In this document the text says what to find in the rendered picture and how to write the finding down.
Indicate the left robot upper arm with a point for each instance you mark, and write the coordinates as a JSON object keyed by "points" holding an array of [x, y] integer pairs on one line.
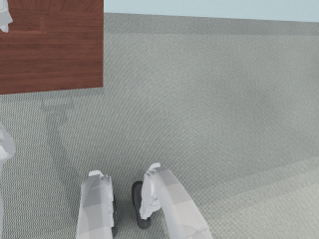
{"points": [[7, 151]]}

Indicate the left robot hand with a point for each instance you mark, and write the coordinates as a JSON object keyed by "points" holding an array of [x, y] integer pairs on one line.
{"points": [[5, 17]]}

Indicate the cabinet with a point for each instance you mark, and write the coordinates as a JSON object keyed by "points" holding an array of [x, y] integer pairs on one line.
{"points": [[73, 57]]}

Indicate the robot left thigh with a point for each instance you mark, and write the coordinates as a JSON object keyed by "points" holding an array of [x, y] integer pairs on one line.
{"points": [[94, 214]]}

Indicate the handle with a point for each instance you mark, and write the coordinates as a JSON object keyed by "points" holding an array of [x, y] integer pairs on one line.
{"points": [[13, 36]]}

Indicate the right robot foot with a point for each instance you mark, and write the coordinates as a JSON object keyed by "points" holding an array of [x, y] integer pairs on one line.
{"points": [[137, 203]]}

